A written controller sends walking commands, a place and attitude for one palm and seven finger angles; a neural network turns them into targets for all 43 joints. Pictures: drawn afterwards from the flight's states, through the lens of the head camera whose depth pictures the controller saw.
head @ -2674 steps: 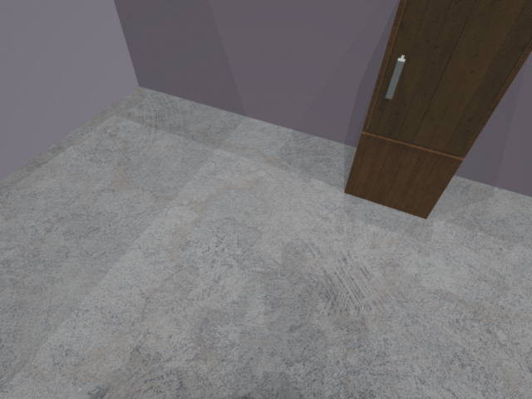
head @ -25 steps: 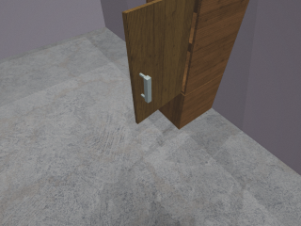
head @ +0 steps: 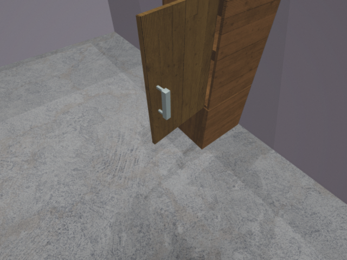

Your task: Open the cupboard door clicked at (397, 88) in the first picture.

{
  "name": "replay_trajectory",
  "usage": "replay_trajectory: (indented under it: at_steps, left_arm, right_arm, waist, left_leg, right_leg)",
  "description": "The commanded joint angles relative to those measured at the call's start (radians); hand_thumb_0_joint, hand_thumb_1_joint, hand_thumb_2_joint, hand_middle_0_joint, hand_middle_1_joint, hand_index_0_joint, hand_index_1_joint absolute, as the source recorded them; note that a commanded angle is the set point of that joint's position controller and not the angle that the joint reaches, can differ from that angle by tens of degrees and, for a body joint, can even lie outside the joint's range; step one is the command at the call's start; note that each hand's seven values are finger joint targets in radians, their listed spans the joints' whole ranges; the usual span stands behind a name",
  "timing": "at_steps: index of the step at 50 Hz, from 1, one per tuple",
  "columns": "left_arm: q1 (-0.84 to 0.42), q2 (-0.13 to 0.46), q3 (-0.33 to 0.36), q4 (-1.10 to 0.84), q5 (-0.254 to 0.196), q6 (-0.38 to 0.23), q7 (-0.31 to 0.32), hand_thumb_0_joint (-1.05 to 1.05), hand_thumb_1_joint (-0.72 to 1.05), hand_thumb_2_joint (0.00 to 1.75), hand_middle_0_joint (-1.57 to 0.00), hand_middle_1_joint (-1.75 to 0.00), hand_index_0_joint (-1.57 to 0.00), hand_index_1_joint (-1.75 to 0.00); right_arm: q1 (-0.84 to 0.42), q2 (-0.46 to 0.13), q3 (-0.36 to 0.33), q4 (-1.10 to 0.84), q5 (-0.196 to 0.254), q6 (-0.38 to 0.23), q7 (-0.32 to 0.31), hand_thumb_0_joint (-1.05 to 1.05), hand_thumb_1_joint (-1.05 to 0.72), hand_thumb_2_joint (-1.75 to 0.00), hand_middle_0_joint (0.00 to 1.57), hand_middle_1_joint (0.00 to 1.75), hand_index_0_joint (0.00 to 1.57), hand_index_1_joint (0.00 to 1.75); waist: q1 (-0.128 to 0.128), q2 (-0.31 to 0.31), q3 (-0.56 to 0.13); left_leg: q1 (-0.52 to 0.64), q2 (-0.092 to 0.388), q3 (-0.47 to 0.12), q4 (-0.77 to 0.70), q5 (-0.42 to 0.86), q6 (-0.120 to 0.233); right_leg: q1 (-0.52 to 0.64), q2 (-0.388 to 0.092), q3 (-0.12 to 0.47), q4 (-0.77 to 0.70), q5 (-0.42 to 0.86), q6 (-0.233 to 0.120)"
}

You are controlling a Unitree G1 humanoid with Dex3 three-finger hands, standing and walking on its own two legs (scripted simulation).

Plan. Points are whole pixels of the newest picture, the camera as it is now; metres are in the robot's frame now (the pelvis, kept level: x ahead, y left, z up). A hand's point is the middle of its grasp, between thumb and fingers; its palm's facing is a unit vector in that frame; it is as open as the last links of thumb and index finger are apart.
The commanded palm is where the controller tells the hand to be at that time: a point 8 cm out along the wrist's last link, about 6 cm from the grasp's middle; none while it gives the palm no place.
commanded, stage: look to check the result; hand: left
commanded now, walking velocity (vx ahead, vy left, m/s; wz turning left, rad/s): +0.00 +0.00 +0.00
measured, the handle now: (162, 102) +0.69 +0.08 -0.09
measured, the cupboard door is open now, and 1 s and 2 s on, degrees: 97 97 97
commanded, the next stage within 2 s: stand and wait in 0.54 s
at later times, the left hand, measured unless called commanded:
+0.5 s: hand out of the picture +0.04 +0.19 -0.17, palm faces +0.02 -0.97 -0.24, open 7.4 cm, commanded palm none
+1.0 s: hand out of the picture +0.09 +0.20 -0.16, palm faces +0.00 -0.95 -0.30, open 7.4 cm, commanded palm none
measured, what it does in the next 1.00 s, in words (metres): stands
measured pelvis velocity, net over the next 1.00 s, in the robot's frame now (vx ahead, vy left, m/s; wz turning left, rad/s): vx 0.03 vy -0.02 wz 0.01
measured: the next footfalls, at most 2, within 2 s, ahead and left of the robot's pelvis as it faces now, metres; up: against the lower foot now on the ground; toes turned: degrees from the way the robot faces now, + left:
none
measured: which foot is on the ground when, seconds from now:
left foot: down 0.00-1.00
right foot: down 0.00-1.00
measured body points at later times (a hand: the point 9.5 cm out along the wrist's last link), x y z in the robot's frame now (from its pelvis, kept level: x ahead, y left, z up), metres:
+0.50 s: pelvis +0.02 -0.01 +0.00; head +0.04 -0.02 +0.45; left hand +0.04 +0.24 -0.15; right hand +0.04 -0.24 -0.16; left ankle +0.00 +0.10 -0.74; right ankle +0.02 -0.11 -0.74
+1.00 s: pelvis +0.03 -0.02 +0.00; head +0.05 -0.03 +0.45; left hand +0.09 +0.25 -0.14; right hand +0.08 -0.29 -0.15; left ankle +0.00 +0.10 -0.74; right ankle +0.02 -0.11 -0.74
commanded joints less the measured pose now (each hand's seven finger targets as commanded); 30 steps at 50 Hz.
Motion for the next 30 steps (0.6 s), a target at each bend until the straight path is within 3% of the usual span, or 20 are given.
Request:
replay_trajectory:
  at_steps: [1,6,14,30]
  left_arm:
    - [0.056,0.132,0.029,-0.025,0.002,-0.015,0.009,0.00,0.90,0.90,-0.20,-0.30,-0.20,-0.30]
    - [0.046,0.139,0.030,-0.027,0.002,-0.016,0.009,0.00,0.90,0.90,-0.20,-0.30,-0.20,-0.30]
    - [0.022,0.159,0.030,-0.029,0.002,-0.020,0.007,0.00,0.90,0.90,-0.20,-0.30,-0.20,-0.30]
    - [-0.050,0.231,0.038,-0.048,0.001,-0.030,0.003,0.00,0.90,0.90,-0.20,-0.30,-0.20,-0.30]
  right_arm:
    - [0.054,-0.108,-0.021,-0.026,0.006,-0.008,-0.010,0.00,-0.90,-0.90,0.20,0.30,0.20,0.30]
    - [0.046,-0.121,-0.021,-0.027,0.006,-0.008,-0.011,0.00,-0.90,-0.90,0.20,0.30,0.20,0.30]
    - [0.010,-0.144,-0.023,-0.028,0.005,-0.011,-0.010,0.00,-0.90,-0.90,0.20,0.30,0.20,0.30]
    - [-0.072,-0.216,-0.027,-0.038,0.003,-0.015,-0.006,0.00,-0.90,-0.90,0.20,0.30,0.20,0.30]
  waist:
    - [0.006,-0.016,0.024]
    - [0.002,0.010,0.022]
    - [-0.001,-0.016,0.000]
    - [0.001,-0.012,-0.029]
  left_leg:
    - [-0.041,0.104,-0.107,-0.091,0.063,0.009]
    - [-0.034,0.106,-0.109,-0.092,0.073,0.008]
    - [-0.007,0.113,-0.111,-0.090,0.114,0.008]
    - [0.031,0.122,-0.112,-0.104,0.185,0.001]
  right_leg:
    - [0.001,-0.083,0.093,-0.078,0.040,-0.031]
    - [0.005,-0.082,0.097,-0.081,0.050,-0.032]
    - [0.021,-0.088,0.099,-0.084,0.093,-0.032]
    - [0.066,-0.097,0.104,-0.094,0.193,-0.036]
